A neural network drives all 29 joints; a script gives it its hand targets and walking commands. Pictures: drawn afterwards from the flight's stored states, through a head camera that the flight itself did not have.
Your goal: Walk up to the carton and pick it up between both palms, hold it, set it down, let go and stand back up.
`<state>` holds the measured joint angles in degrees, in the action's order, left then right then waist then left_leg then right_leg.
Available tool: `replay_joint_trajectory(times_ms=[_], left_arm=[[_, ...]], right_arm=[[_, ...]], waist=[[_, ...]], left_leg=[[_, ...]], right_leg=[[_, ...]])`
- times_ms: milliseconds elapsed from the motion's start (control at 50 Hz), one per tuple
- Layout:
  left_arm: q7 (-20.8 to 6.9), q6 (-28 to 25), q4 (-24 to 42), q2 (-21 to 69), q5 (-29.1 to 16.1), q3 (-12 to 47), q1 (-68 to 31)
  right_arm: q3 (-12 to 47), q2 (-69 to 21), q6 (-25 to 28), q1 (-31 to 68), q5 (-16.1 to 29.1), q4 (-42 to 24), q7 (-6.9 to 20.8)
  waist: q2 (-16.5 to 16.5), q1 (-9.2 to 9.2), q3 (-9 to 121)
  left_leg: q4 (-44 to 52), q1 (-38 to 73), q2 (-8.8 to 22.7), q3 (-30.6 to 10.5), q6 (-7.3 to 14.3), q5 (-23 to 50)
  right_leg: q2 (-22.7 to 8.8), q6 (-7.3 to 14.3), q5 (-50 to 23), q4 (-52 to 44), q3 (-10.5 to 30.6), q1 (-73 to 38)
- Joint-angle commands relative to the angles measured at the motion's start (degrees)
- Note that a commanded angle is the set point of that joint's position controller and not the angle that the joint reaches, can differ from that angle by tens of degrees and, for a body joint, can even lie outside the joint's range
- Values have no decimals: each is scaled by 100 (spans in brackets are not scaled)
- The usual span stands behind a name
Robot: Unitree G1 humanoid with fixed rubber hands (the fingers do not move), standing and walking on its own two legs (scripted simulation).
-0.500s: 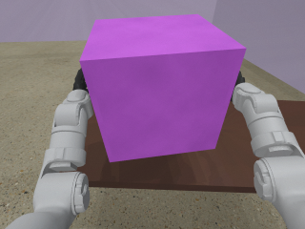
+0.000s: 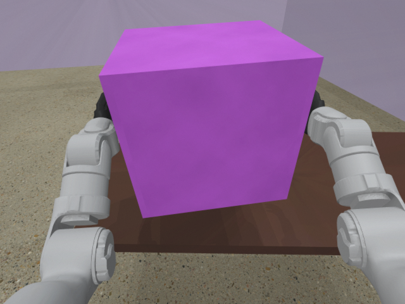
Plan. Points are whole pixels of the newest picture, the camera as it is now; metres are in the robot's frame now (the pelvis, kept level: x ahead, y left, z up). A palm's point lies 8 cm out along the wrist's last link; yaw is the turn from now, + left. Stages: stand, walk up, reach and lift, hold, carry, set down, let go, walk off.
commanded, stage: hold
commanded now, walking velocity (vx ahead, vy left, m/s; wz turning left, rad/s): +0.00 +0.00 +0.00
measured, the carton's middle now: (204, 113) +0.44 +0.02 +0.23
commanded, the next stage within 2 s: none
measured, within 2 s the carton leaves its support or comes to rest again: neither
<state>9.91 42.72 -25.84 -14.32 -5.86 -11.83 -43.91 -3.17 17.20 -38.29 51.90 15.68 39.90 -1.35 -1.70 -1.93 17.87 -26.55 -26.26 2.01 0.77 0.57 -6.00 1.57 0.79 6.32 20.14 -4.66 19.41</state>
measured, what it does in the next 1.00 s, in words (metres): stands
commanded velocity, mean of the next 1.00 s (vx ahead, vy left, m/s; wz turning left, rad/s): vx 0.00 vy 0.00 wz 0.00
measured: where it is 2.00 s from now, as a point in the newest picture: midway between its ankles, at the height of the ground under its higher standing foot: outside the picture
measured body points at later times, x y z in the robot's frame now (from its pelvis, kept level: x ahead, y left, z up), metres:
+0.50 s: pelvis -0.01 +0.00 +0.00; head -0.10 +0.02 +0.44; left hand +0.37 +0.22 +0.26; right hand +0.38 -0.18 +0.27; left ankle +0.08 +0.10 -0.74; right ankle +0.04 -0.12 -0.74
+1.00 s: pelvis -0.01 +0.00 +0.00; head -0.09 +0.03 +0.44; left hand +0.37 +0.23 +0.25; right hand +0.39 -0.17 +0.28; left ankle +0.08 +0.10 -0.74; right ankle +0.04 -0.12 -0.74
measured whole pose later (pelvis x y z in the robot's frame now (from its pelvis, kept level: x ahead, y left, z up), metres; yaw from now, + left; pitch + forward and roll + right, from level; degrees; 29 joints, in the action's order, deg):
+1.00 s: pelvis -0.01 +0.00 +0.00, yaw +0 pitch +5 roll -3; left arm 9.0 43.9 -27.2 -15.5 -5.5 -11.8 -46.1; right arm -3.2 17.2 -39.0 55.1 15.7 42.6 -1.6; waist -0.7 -1.9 18.5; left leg -26.5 -26.3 1.5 0.4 0.9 -5.5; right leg 1.3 0.6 5.8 20.2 -4.7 19.4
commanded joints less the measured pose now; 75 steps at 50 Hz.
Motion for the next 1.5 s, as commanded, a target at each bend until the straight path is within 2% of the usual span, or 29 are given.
replay_joint_trajectory(times_ms=[0,60,140,340,380,500,540,600,620,680,700,760,860,980,1120,1140,1160,1220,1340,1480], left_arm=[[-1418,-340,2642,3634,-1624,2961,-7348],[-1403,-344,2629,3725,-1693,3028,-7484],[-1405,-319,2563,3755,-1682,3012,-7526],[-1514,-316,1849,3749,-1518,2804,-7539],[-1547,-319,1716,3684,-1436,2697,-7493],[-1628,-354,1357,3601,-1308,2564,-7528],[-1670,-369,1266,3522,-1213,2472,-7477],[-1697,-411,1261,3500,-1208,2467,-7559],[-1695,-407,1267,3528,-1218,2492,-7513],[-1700,-425,1149,3624,-1222,2521,-7562],[-1702,-435,1229,3614,-1209,2521,-7571],[-1662,-462,1426,3723,-1312,2649,-7664],[-1581,-457,1648,3944,-1452,2839,-7709],[-1536,-395,1840,4036,-1471,2903,-7540],[-1511,-351,1875,3930,-1485,2836,-7592],[-1515,-341,1866,3988,-1505,2893,-7563],[-1512,-337,1850,3960,-1479,2847,-7560],[-1500,-339,1982,3958,-1528,2879,-7655],[-1525,-318,1836,3887,-1465,2770,-7627],[-1511,-331,1894,3877,-1513,2804,-7667]], right_arm=[[1255,-3849,301,6576,1441,-2919,578],[1267,-3870,298,6805,1436,-3050,594],[1260,-3917,258,6719,1411,-2904,621],[1012,-3802,276,6920,1194,-2405,670],[1021,-3799,296,6908,1170,-2288,678],[903,-3760,379,6982,1034,-1860,692],[928,-3763,433,6966,1014,-1771,693],[933,-3779,481,7034,1005,-1628,702],[910,-3727,488,6936,982,-1547,695],[855,-3691,530,7039,953,-1472,718],[856,-3691,543,7006,959,-1465,715],[825,-3689,556,6979,966,-1495,734],[705,-3595,502,6838,943,-1595,774],[741,-3547,467,6741,1031,-1871,749],[788,-3583,404,6762,1068,-1927,736],[742,-3552,413,6738,1061,-1958,732],[763,-3535,409,6772,1076,-1959,738],[784,-3561,397,6758,1090,-2009,737],[776,-3610,367,6743,1083,-1836,720],[834,-3655,380,6878,1109,-2018,709]], waist=[[-307,-348,3104],[-338,-353,3191],[-353,-356,3062],[-314,-386,2632],[-208,-339,2490],[-132,-405,2276],[22,-418,2230],[16,-397,2269],[-11,-463,2245],[-93,-462,2214],[-80,-490,2282],[-269,-476,2406],[-652,-561,2428],[-674,-599,2559],[-594,-511,2521],[-619,-578,2528],[-615,-515,2534],[-617,-545,2619],[-556,-503,2497],[-532,-465,2656]], left_leg=[[534,1751,-337,-355,-78,-194],[532,1737,-345,-350,-67,-272],[538,1717,-325,-354,-68,-305],[665,1503,-296,-348,-22,-783],[657,1519,-304,-342,4,-783],[598,1625,-375,-368,-13,-1017],[470,1831,-440,-388,-3,-988],[427,1984,-463,-405,-39,-1004],[422,2034,-458,-424,-57,-979],[497,1965,-426,-443,-84,-1140],[469,2052,-424,-472,-89,-1053],[643,1847,-323,-485,-135,-1111],[965,1458,-100,-589,-175,-1282],[900,1548,-115,-603,-218,-1067],[873,1538,-144,-561,-184,-1025],[878,1582,-114,-597,-206,-1050],[887,1558,-104,-619,-190,-1063],[869,1568,-122,-597,-192,-1010],[860,1557,-136,-560,-154,-1017],[824,1576,-150,-561,-141,-978]], right_leg=[[118,-111,-414,-231,808,-1234],[110,-110,-247,-247,793,-1171],[92,-98,-208,-247,791,-1098],[57,-75,330,-339,773,-960],[42,-59,391,-364,758,-899],[-99,36,766,-503,783,-520],[-205,100,866,-586,798,-266],[-247,149,1006,-624,777,-72],[-242,160,920,-626,772,-68],[-219,160,941,-594,744,-68],[-238,167,847,-596,751,-64],[-112,111,599,-448,721,-406],[79,-7,132,-194,729,-994],[90,-4,-188,-166,761,-1114],[98,-12,-39,-198,752,-1034],[91,-3,-94,-181,755,-1005],[112,-5,-96,-157,745,-1020],[111,-6,-130,-152,745,-1049],[91,-19,-24,-198,738,-973],[109,-11,19,-185,745,-967]])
